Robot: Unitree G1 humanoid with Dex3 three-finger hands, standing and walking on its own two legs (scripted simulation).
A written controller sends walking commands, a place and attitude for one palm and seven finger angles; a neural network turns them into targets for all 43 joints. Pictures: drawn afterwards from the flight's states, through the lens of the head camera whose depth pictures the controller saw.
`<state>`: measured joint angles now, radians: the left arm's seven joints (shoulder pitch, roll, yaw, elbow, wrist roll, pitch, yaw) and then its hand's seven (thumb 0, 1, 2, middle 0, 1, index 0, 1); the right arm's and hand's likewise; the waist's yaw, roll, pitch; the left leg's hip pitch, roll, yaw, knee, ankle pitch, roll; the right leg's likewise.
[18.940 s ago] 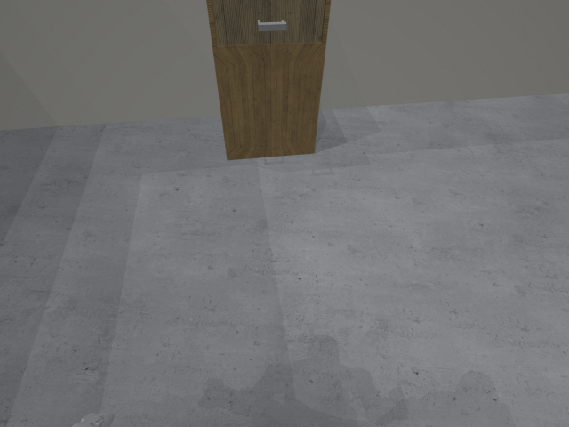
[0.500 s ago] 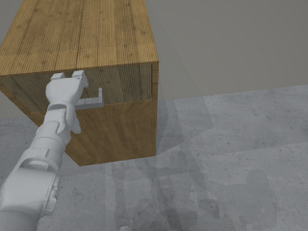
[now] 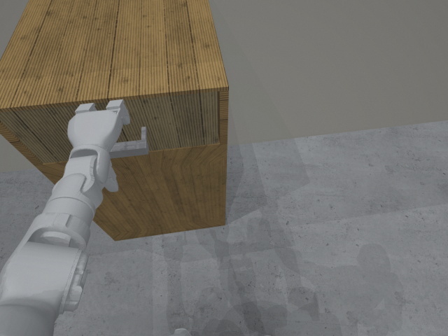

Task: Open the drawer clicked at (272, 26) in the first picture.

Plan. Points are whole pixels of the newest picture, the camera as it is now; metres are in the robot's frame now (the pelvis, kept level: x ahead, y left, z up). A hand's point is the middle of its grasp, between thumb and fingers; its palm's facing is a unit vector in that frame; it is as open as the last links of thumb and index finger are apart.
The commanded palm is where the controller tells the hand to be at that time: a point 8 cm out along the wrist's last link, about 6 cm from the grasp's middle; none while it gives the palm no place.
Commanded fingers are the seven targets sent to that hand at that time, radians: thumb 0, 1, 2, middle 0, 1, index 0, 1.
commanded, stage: re-aim the fingers above the handle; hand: left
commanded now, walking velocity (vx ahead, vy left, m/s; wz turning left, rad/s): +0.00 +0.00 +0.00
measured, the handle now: (121, 141) +0.53 +0.22 -0.03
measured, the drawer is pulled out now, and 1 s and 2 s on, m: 0.00 0.00 0.00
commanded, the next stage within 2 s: lower the fingers behind the handle in 0.54 s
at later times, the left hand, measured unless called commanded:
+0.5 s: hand (104, 149) +0.46 +0.22 +0.03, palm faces -0.04 -0.04 -1.00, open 13.8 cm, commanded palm +0.45 +0.22 +0.09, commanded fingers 0.00 -0.50 0.30 -0.30 -1.20 -0.30 -1.20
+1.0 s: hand (110, 156) +0.46 +0.22 +0.01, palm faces -0.06 -0.04 -1.00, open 13.8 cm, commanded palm +0.45 +0.22 +0.06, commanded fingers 0.00 -0.50 0.30 -0.30 -1.20 -0.30 -1.20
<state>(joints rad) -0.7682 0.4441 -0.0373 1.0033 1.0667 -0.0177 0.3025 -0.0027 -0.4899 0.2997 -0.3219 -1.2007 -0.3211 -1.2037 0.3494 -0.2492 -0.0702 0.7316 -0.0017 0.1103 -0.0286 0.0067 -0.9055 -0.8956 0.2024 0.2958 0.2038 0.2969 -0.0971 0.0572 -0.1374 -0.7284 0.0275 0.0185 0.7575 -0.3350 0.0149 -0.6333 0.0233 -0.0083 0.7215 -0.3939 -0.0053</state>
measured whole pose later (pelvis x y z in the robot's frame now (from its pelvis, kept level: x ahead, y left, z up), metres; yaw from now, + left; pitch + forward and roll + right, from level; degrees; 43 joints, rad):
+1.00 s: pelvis +0.00 +0.00 -0.01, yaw +0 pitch +19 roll -1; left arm -0.75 0.45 -0.01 1.03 1.08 -0.02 0.34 0.00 -0.49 0.30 -0.32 -1.20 -0.32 -1.20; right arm 0.35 -0.25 -0.07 0.73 -0.01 0.10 -0.03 0.01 -0.91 -0.90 0.20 0.30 0.20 0.30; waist -0.11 0.06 -0.15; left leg -0.78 0.03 0.02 0.80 -0.35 0.01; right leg -0.69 0.03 -0.01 0.76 -0.41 -0.01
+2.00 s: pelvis -0.02 +0.00 -0.03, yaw -1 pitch +24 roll -2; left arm -0.78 0.45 0.00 1.07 1.11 0.00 0.40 0.00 -0.49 0.30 -0.29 -1.21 -0.31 -1.20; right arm 0.33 -0.24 -0.06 0.73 -0.03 0.08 -0.02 0.01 -0.91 -0.90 0.20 0.30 0.20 0.30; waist -0.13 0.06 -0.18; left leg -0.99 0.05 0.01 0.98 -0.41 0.02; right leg -0.90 0.04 -0.01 0.95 -0.46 0.00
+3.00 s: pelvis -0.01 +0.00 -0.04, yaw -1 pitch +24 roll -3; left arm -0.79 0.45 0.00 1.08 1.10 0.01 0.41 0.00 0.66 0.79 -0.36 -1.32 -0.38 -1.32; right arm 0.33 -0.24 -0.05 0.74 -0.03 0.09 -0.02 0.01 -0.91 -0.90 0.20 0.30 0.20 0.30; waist -0.14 0.06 -0.17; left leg -1.00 0.05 0.01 0.99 -0.41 0.02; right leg -0.90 0.04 -0.01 0.94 -0.46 0.00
